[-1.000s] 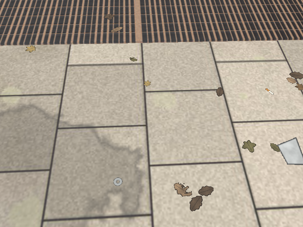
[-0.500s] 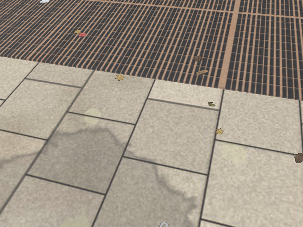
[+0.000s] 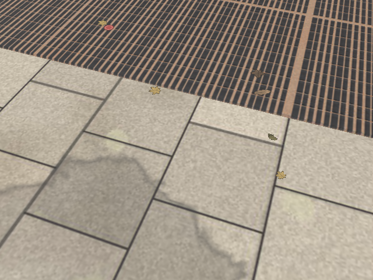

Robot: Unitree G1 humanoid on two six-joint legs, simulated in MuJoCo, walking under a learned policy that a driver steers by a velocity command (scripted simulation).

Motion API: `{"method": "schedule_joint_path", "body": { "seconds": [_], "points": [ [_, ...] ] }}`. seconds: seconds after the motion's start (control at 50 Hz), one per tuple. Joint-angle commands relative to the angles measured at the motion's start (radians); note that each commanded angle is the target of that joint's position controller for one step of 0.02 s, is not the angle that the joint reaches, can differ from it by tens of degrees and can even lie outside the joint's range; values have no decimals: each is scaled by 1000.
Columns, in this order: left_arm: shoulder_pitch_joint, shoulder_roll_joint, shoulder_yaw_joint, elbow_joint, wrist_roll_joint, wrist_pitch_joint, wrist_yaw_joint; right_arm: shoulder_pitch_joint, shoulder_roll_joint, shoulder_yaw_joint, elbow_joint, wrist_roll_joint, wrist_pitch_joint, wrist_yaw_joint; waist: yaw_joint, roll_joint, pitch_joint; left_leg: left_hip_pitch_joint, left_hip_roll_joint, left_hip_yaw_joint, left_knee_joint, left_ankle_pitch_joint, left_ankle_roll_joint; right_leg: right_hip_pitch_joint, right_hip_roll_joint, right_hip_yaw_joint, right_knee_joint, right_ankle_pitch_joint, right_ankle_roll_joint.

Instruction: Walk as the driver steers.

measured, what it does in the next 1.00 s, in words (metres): walks ahead: right foot, then left foot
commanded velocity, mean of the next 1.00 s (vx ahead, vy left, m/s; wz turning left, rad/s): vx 0.40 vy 0.00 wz -0.03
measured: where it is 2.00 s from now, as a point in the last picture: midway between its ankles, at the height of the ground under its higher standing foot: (219, 181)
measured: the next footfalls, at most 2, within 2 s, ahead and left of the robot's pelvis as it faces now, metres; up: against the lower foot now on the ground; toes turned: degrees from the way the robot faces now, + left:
right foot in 0.06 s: +0.06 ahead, -0.14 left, +0.00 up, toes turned -1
left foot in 0.40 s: +0.19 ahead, +0.14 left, +0.00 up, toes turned +1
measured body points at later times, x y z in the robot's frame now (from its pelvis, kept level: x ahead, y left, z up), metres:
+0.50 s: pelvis +0.14 +0.04 +0.00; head +0.16 +0.06 +0.45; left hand +0.19 +0.32 -0.13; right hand +0.26 -0.23 -0.10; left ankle +0.15 +0.13 -0.73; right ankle +0.05 -0.11 -0.66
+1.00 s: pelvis +0.42 -0.01 -0.01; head +0.45 -0.02 +0.44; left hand +0.60 +0.24 -0.11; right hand +0.43 -0.28 -0.14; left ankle +0.26 +0.14 -0.64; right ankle +0.50 -0.09 -0.73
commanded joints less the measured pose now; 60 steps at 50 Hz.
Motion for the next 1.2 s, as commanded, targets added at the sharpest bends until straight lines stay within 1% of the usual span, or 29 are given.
{"method": "schedule_joint_path", "body": {
  "seconds": [0.02,0.06,0.1,0.12,0.14,0.2,0.24,0.3,0.38,0.4,0.42,0.44,0.46,0.5,0.54,0.6,0.68,0.78,0.84,0.88,0.9,0.92,0.94,0.96,0.98,1.0,1.04,1.08,1.2],
  "points": [
    [137,53,15,-3,16,-2,-5,-42,-111,-25,-35,12,-6,-9,45,166,-105,-84,166,-156,-177,-357,118,255,51,-69,-134,134,-38],
    [136,114,27,-31,14,-9,-2,-22,-135,-33,-19,24,-2,-13,39,112,7,-159,128,-171,-99,-563,64,183,-1,13,-224,-130,-118],
    [186,215,61,-13,-4,-25,2,-79,-109,-31,-49,47,-32,-18,68,-214,109,-237,-26,54,244,-361,-18,96,-182,346,-548,-531,-258],
    [167,228,64,-13,4,-39,4,-118,-132,-43,-69,56,-49,-16,74,-283,154,-318,5,13,403,-308,-2,112,-289,523,-634,-517,-311],
    [159,189,54,-18,10,-56,6,-107,-151,-55,-62,54,-57,-14,59,-237,148,-395,47,-35,508,-326,11,167,-300,535,-623,-424,-319],
    [130,137,46,-21,-23,-80,-4,-71,-109,-50,-26,37,-73,3,42,-106,67,-415,89,-29,421,-193,30,314,-222,341,-574,-149,-251],
    [133,144,52,-11,-24,-77,-7,-101,-67,-36,-20,30,-81,14,52,-111,32,-261,64,23,275,-111,15,276,-151,197,-558,9,-222],
    [164,171,64,6,-31,-71,-16,-101,-77,-32,-12,40,-77,26,57,-136,17,-110,35,63,138,-92,-5,231,-143,141,-539,40,-243],
    [128,154,57,10,-37,-65,-24,83,-138,-56,59,48,-71,19,-48,-93,-18,215,13,70,7,-22,26,86,-138,124,-407,27,-206],
    [111,106,41,5,-26,-69,-27,208,-186,-75,90,49,-73,9,-108,-26,-74,384,90,-36,-27,-60,59,-2,-80,51,-203,87,-160],
    [112,21,16,-45,-8,-85,-28,321,-318,-102,102,33,-70,-2,-124,276,-154,599,346,-427,-134,-168,178,-263,39,-76,206,-52,-78],
    [96,66,26,-68,-34,-105,-19,352,-314,-97,110,26,-80,11,-139,309,-170,591,435,-727,-267,-387,289,-427,81,31,428,-197,-70],
    [62,134,43,-73,-55,-117,-21,278,-249,-73,99,28,-92,16,-110,218,-61,523,419,-658,-281,-445,270,-506,15,72,510,-129,-98],
    [29,129,45,-64,-41,-122,-24,173,-173,-46,77,22,-99,20,-64,136,16,395,326,-450,-299,-270,211,-479,-46,56,469,50,-118],
    [31,105,46,-62,-26,-113,-32,148,-143,-36,79,16,-96,19,-30,138,26,317,268,-314,-325,-70,181,-398,-75,50,391,143,-112],
    [-12,73,39,-77,-18,-97,-39,194,-158,-38,105,21,-96,6,-26,101,31,302,246,-199,-340,188,189,-400,-66,14,276,226,-77],
    [-175,27,15,-133,-21,-98,-52,231,-185,-38,126,27,-88,-10,-62,96,56,254,211,-97,-356,251,168,-323,-26,-23,-17,407,-64],
    [-310,43,11,-187,-32,-105,-81,308,-205,-40,169,41,-79,-15,-88,89,92,351,267,-90,-333,238,156,-287,9,-22,-182,447,-99],
    [-272,83,23,-186,-31,-106,-94,286,-233,-52,172,35,-67,-19,-42,113,40,454,292,-56,-231,483,125,-206,44,-49,-207,346,-149],
    [-61,143,56,-127,-29,-96,-87,262,-238,-53,166,24,-52,-24,72,124,-103,444,245,13,42,804,86,84,119,-104,-209,311,-203],
    [103,186,74,-89,-28,-89,-77,267,-221,-44,149,11,-50,-30,134,82,-211,259,213,44,295,656,53,377,44,0,-175,333,-244],
    [194,295,97,-75,-16,-90,-77,393,-95,-4,118,-3,-70,-17,75,-177,-365,-171,43,50,720,104,-20,782,-213,514,-228,156,-427],
    [209,220,77,-67,-26,-86,-78,372,-125,-5,137,11,-105,-2,92,-194,-441,-328,-14,-100,864,-370,-16,843,-279,809,-418,25,-461],
    [131,179,63,-79,-23,-86,-75,257,-207,-27,95,45,-128,7,90,-145,-266,-427,45,-126,907,-317,2,720,-243,677,-440,4,-398],
    [54,159,57,-98,-19,-87,-72,175,-210,-24,70,51,-140,4,66,-43,-157,-415,91,-108,856,-228,14,549,-201,540,-457,88,-367],
    [4,141,51,-107,-14,-88,-73,144,-199,-26,65,36,-141,-3,29,30,-82,-372,124,-95,773,-172,10,393,-161,440,-479,199,-351],
    [-39,116,43,-123,-2,-92,-72,168,-188,-34,62,15,-120,-12,-33,-1,-56,-256,160,-103,669,-121,-4,235,-107,357,-527,299,-341],
    [-24,128,47,-118,-13,-99,-66,167,-165,-32,52,5,-99,-18,-46,-21,-43,-234,159,-88,598,-94,-33,157,-88,306,-556,331,-356],
    [85,177,63,-89,-27,-88,-31,-83,-133,-20,-32,4,-102,-15,30,-34,12,-215,95,-77,175,252,-80,95,-23,226,-552,277,-296]
  ]
}}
